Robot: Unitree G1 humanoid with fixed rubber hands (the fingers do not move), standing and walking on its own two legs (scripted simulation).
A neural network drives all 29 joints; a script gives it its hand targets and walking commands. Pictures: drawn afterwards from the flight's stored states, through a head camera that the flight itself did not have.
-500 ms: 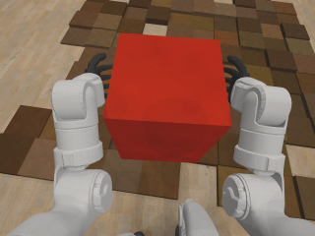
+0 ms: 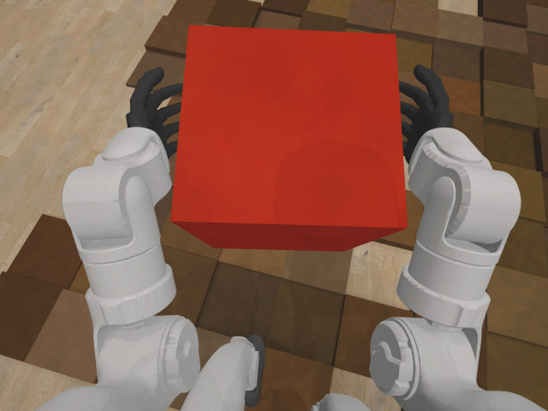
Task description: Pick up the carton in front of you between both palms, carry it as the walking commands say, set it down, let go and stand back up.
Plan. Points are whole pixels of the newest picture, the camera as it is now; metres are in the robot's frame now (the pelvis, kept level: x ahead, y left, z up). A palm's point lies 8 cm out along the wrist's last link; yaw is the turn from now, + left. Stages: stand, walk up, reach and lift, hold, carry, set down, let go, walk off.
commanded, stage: carry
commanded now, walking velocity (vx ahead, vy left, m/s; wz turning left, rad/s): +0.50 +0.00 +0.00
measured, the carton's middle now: (284, 165) +0.41 +0.04 +0.07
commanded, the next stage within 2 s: none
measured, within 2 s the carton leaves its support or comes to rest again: neither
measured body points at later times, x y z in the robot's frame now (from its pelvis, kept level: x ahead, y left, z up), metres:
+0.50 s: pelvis +0.35 -0.02 +0.00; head +0.39 -0.03 +0.45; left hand +0.74 +0.13 +0.15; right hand +0.75 -0.18 +0.15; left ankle +0.20 +0.09 -0.63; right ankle +0.42 -0.07 -0.73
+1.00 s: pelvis +0.63 -0.01 +0.04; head +0.74 -0.03 +0.47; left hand +1.04 +0.11 +0.13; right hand +1.01 -0.19 +0.12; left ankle +0.71 +0.08 -0.70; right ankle +0.60 -0.12 -0.64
